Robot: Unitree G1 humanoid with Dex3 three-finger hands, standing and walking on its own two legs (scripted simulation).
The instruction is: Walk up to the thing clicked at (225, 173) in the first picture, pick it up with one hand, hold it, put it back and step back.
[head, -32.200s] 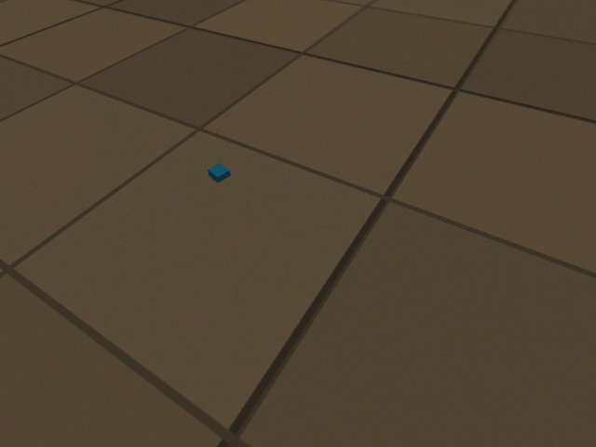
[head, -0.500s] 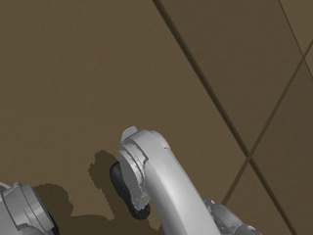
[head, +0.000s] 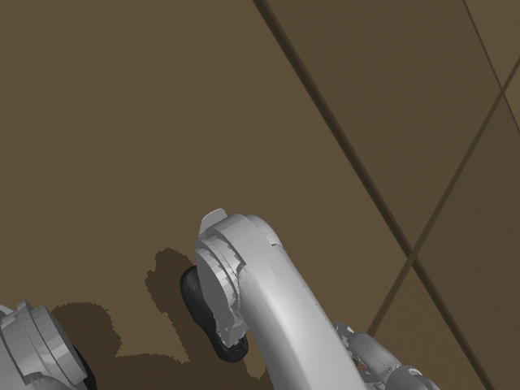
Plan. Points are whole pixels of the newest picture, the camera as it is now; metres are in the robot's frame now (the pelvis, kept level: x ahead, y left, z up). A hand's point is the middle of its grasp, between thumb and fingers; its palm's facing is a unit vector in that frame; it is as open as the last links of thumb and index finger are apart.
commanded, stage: rest palm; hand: left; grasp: from above
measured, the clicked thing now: out of the picture +0.50 +0.38 -0.30
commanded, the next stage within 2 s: none
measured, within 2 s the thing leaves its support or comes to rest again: neither
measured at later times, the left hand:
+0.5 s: hand out of the picture +0.47 +0.36 -0.25, palm faces -0.44 -0.13 -0.89, open 13.8 cm
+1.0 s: hand out of the picture +0.47 +0.36 -0.25, palm faces -0.44 -0.14 -0.89, open 13.6 cm
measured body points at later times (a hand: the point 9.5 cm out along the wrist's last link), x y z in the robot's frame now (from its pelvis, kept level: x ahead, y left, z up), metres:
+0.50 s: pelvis +0.00 +0.00 +0.00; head +0.29 +0.15 +0.31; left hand +0.49 +0.36 -0.20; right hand +0.06 -0.24 -0.05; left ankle +0.06 +0.13 -0.28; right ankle +0.11 -0.11 -0.28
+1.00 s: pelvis +0.00 +0.00 +0.00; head +0.29 +0.15 +0.31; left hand +0.49 +0.36 -0.20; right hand +0.07 -0.24 -0.05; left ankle +0.06 +0.13 -0.28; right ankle +0.11 -0.11 -0.28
